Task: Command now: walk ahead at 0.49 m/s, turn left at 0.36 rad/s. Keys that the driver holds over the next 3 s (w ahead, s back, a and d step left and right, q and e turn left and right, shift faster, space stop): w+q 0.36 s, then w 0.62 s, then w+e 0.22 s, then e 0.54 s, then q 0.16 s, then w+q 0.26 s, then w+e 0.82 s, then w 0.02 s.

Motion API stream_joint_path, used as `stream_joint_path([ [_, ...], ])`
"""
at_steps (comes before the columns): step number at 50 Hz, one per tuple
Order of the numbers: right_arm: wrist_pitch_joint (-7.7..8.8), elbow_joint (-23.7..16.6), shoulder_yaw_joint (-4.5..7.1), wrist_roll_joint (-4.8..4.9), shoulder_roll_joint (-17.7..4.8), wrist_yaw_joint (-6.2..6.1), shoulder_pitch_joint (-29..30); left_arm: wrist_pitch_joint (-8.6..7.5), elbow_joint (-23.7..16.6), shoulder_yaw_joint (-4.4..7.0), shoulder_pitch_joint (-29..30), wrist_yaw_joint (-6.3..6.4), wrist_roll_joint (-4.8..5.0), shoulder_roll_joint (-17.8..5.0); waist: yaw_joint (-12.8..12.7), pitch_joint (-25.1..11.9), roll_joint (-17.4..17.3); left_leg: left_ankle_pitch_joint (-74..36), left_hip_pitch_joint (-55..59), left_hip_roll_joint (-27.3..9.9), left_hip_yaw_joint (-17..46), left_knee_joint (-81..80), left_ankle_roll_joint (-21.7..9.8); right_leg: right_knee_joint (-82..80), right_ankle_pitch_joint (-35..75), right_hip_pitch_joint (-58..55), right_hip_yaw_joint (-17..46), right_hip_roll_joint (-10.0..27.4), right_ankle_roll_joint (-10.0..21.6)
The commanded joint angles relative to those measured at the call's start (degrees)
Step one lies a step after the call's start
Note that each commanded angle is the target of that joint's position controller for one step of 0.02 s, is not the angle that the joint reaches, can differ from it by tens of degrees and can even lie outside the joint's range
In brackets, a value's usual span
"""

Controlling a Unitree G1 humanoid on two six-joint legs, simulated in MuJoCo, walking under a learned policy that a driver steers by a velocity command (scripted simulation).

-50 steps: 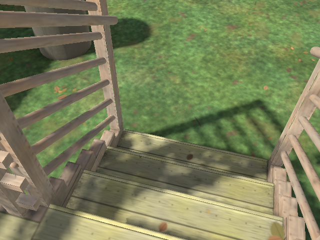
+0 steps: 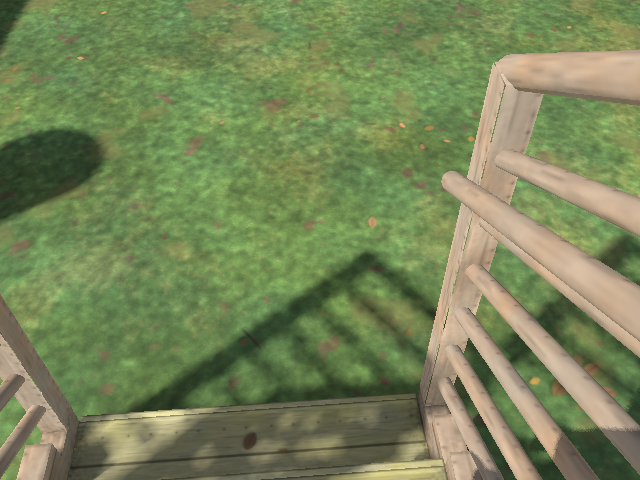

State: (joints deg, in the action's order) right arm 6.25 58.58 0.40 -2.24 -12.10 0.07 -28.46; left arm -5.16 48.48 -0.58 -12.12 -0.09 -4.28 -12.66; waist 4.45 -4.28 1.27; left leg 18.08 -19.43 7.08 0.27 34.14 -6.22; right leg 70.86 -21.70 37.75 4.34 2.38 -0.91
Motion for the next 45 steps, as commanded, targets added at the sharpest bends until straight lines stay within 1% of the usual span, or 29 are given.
stream_joint_path([
  [1,1.53,-7.9,0.45,0.89,-6.8,-1.25,13.7,1.0,-5.4,-1.86,-3.6,-1.56,0.95,0.9,-6.9,3.0,-3.3,-6.8,-23.9,-7.3,12.3,-16.9,-10.2,-14.2,-1.0,-17.7,-8.2,0.9,-4.0],
  [2,1.49,-8.3,0.46,-1.22,-8.5,-1.54,13.6,1.06,-4.9,-2.34,-7.0,-2.0,-0.07,1.4,-7.4,1.9,-4.5,-12.0,-28.5,-6.3,11.9,-13.0,-9.4,-4.6,12.6,-24.5,-9.0,0.4,-3.2],
  [3,1.76,-8.9,0.43,-0.7,-9.3,-1.7,14.0,1.07,-4.9,-1.39,-9.4,-2.05,-0.56,-0.1,-8.4,1.5,-1.3,-15.0,-28.4,-5.2,10.6,-9.0,-9.1,-7.9,9.9,-23.5,-9.9,0.0,-3.4],
  [5,2.04,-2.4,-2.36,1.2,0.0,-4.83,-9.2,0.64,-7.9,-1.4,3.1,-0.14,-3.55,-0.8,4.4,-1.6,-1.9,-12.1,15.3,-9.5,19.3,8.4,-8.2,-24.3,28.7,12.7,0.3,3.8,-1.7],
  [7,0.6,4.3,-2.05,1.76,0.7,-5.94,-25.8,0.02,-8.8,-1.68,12.9,-0.3,-2.34,0.9,11.9,2.1,-6.0,-8.5,33.2,-10.9,26.9,19.3,-7.8,-34.3,30.6,33.8,-0.7,4.0,-0.1],
  [8,-0.44,1.3,-2.41,2.51,0.6,-5.06,-19.7,0.69,-7.3,-2.36,12.5,-2.41,-1.66,1.4,10.8,4.6,-2.8,0.3,18.1,-8.4,24.4,18.3,-8.0,-47.6,39.4,22.3,-1.4,4.6,0.4],
  [9,-1.75,-1.1,-2.16,1.38,-4.1,-3.09,-13.2,1.61,-8.6,-1.86,13.6,-3.56,-1.2,1.6,6.9,6.2,-5.6,3.1,-3.0,-7.0,23.3,12.1,-9.6,-46.8,37.1,2.9,-7.8,1.5,-0.3],
  [10,-2.38,-2.0,-1.68,-2.41,-6.6,-0.45,-8.6,2.24,-11.3,-2.84,13.7,-3.99,0.56,3.4,4.3,6.5,-7.4,8.6,-23.5,-6.2,22.8,8.4,-9.6,-39.7,42.1,-15.9,-9.7,1.0,-0.5],
  [11,-2.48,-4.4,-1.51,-2.54,-7.1,1.31,-4.7,2.64,-9.2,-2.88,8.7,-4.06,0.82,2.6,0.9,8.0,-7.1,15.6,-32.3,-6.1,25.7,8.9,-9.9,-37.5,39.8,-23.5,-7.7,2.6,-1.3],
  [13,-1.32,-6.7,-2.77,-2.73,-6.8,1.24,-0.5,3.17,-7.8,-1.86,0.7,-2.68,0.23,-1.8,-4.3,9.0,-0.2,23.6,-35.0,-5.7,29.5,16.2,-8.1,-41.3,40.8,-34.4,-6.9,2.8,-0.8],
  [15,-1.92,-9.6,-3.32,-0.75,-8.6,2.28,4.2,2.09,-1.6,2.29,-16.4,-1.86,2.56,-9.0,-13.1,4.2,1.7,8.8,-27.6,-3.5,23.8,36.6,-2.6,-53.5,35.0,-49.6,-9.7,4.9,4.6],
  [16,-1.62,-8.2,-4.06,-1.51,-4.8,4.13,-1.6,1.98,0.3,3.53,-26.2,-1.75,0.01,-10.6,-13.8,-7.2,10.5,18.3,-34.2,3.9,14.2,65.6,2.5,-40.3,51.3,-67.0,-2.5,12.8,12.4],
  [17,-0.76,-6.9,-4.14,1.68,-0.2,4.93,-15.0,1.86,-1.1,3.66,-26.6,-2.62,-3.59,-12.8,-6.4,-17.4,11.5,28.3,-43.0,2.5,8.9,90.1,2.3,-27.9,83.3,-74.0,3.3,23.7,16.9],
  [18,-0.57,-8.9,-4.58,2.46,0.3,5.51,-15.9,2.47,-1.5,4.16,-23.5,-3.49,-5.59,-12.5,-6.2,-13.1,4.4,19.6,-49.2,-0.6,11.3,89.3,3.2,-34.1,73.2,-68.4,14.4,29.5,20.3],
  [19,-1.15,-11.0,-3.68,1.15,-1.0,4.77,-9.1,2.61,-1.3,4.4,-17.8,-4.37,-2.79,-13.2,-5.5,-3.7,3.7,12.5,-55.2,-4.4,11.2,86.7,5.9,-42.8,42.3,-56.3,22.3,29.7,22.2],
  [20,-1.63,-11.5,-3.9,-0.39,-0.4,4.25,-3.7,1.02,-2.0,2.79,-13.1,-3.95,-1.35,-7.6,-4.6,3.9,-1.7,4.0,-56.0,-7.7,10.7,81.2,5.0,-48.1,22.6,-44.7,16.3,24.7,19.9],
  [22,-2.55,-9.3,-3.68,0.16,2.3,3.44,-6.6,-1.4,-1.9,0.59,-8.8,-3.1,-2.61,2.8,1.0,9.0,-5.7,-11.0,-39.3,-14.6,11.4,54.2,3.5,-51.6,25.4,-20.0,2.4,16.8,15.2],
  [23,-2.87,-8.7,-2.82,-0.63,0.8,3.86,-4.4,-2.78,-0.1,1.21,-10.4,-2.44,-2.01,1.2,0.3,10.1,-0.6,-11.6,-35.6,-14.2,7.8,48.7,3.6,-52.1,23.5,-14.8,-0.5,13.1,13.7],
  [24,-3.03,-7.1,-0.8,0.79,-2.8,4.63,-8.7,-3.43,3.3,1.66,-15.7,-1.79,-1.06,0.6,-0.3,10.5,-1.3,-19.1,-32.2,-11.9,6.7,40.7,4.2,-51.6,25.3,-11.0,-2.4,14.0,14.6],
  [26,-3.1,-7.0,1.14,1.16,-3.8,5.42,-3.3,-2.8,6.2,1.88,-18.8,-2.5,-3.29,-3.7,-1.6,9.6,1.1,-24.2,-29.4,-12.6,7.3,37.7,5.6,-53.0,31.5,-10.9,-2.7,15.6,13.1],
  [27,-2.73,-7.2,1.55,1.88,-3.7,4.84,-4.4,-2.72,6.5,2.35,-19.4,-2.98,-1.99,-4.8,-1.2,8.6,0.4,-24.6,-30.4,-11.9,8.6,36.8,6.1,-52.8,33.4,-14.0,-1.1,17.8,13.6],
  [29,-2.59,-8.3,1.75,-0.04,-3.7,4.51,-0.5,-2.9,5.1,2.4,-14.9,-3.04,-2.23,-6.2,-2.1,4.9,3.1,-23.5,-33.3,-11.1,10.4,40.9,5.3,-50.5,33.8,-19.5,-3.8,15.2,13.6],
  [31,-3.46,-11.6,1.14,-1.92,-2.8,3.84,6.8,-2.38,9.6,0.53,-21.6,-1.34,-2.43,-0.1,-5.0,6.9,2.1,-21.8,-43.3,-11.4,14.4,41.9,3.6,-47.6,26.1,-28.8,-1.9,16.5,15.2],
  [36,-3.44,-15.0,-0.74,0.01,-0.8,4.0,13.7,-1.54,15.4,0.31,-32.9,0.54,-1.97,0.9,-8.5,7.3,0.6,-16.6,-46.2,-10.9,8.1,37.3,5.3,-42.8,35.3,-37.5,-3.8,14.0,13.3],
  [38,-3.44,-19.3,-2.08,-1.03,2.5,4.09,20.2,-2.01,18.3,-0.51,-35.6,1.81,-4.45,4.3,-11.3,12.4,1.2,-22.9,-59.5,-15.8,10.6,30.4,4.5,-39.0,29.5,-45.5,-0.3,17.0,11.1],
  [41,-3.06,-18.0,-2.51,-2.26,4.0,4.96,26.3,-2.61,20.1,-1.75,-45.0,4.9,-2.69,7.5,-14.8,11.9,4.3,-34.6,-55.8,-16.6,0.9,13.7,3.0,-35.3,29.1,-45.1,-0.2,13.1,11.4],
  [43,-2.85,-15.4,-2.31,-1.63,2.0,5.73,25.5,-2.15,13.0,-1.94,-34.7,2.44,-2.49,6.1,-11.1,9.7,-0.6,-50.4,-19.2,-13.6,-4.6,1.0,1.0,-37.3,11.5,-14.1,-10.5,6.2,9.6],
  [44,-3.29,-14.4,-2.09,-2.69,1.0,5.35,24.4,-2.73,10.0,-1.42,-26.6,0.15,-3.05,2.3,-8.0,10.6,7.3,-50.4,-6.3,-13.1,-3.6,8.7,0.6,-40.3,3.0,-2.8,-9.1,8.4,10.7],
  [45,-3.61,-14.2,-1.3,-3.34,-2.0,4.62,22.5,-3.2,6.7,-0.57,-19.5,-0.72,-1.5,0.1,-5.1,12.4,6.4,-44.2,-7.8,-12.6,-1.5,7.6,0.5,-39.2,1.9,-3.7,-9.1,10.0,10.8],
])
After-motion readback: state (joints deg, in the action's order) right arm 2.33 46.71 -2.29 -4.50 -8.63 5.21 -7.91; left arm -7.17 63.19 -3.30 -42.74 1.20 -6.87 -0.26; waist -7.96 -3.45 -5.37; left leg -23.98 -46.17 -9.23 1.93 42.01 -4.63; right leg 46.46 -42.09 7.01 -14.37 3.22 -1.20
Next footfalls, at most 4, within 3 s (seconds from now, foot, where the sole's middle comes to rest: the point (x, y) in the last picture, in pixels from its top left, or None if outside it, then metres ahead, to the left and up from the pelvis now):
0.30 right None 0.30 -0.13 -0.93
1.02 left None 0.57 0.22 -1.10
1.64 right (316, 446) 0.84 -0.02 -1.26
2.00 left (245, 442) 0.87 0.20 -1.26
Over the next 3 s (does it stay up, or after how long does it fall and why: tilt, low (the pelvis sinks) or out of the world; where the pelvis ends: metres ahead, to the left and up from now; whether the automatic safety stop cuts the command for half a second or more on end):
stays up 1.36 0.09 -0.68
